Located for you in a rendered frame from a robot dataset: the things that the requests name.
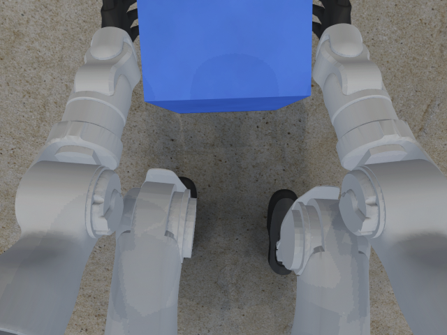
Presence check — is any left robot hand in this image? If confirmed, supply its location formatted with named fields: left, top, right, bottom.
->
left=101, top=0, right=139, bottom=42

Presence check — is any right robot hand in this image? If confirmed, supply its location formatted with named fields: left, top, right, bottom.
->
left=312, top=0, right=352, bottom=40

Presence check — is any right robot foot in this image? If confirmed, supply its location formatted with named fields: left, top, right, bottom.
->
left=267, top=189, right=298, bottom=275

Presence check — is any right robot forearm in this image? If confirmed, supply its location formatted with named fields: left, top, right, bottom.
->
left=312, top=23, right=447, bottom=182

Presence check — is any robot right upper arm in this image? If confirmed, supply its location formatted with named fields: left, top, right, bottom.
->
left=339, top=159, right=447, bottom=335

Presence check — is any carton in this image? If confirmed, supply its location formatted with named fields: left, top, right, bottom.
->
left=137, top=0, right=313, bottom=114

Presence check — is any robot left upper arm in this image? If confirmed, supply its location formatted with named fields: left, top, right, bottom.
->
left=0, top=161, right=124, bottom=335

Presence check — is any left robot shin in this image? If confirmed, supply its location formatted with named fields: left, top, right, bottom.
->
left=115, top=168, right=187, bottom=243

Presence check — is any left robot forearm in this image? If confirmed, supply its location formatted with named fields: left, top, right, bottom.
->
left=15, top=27, right=141, bottom=225

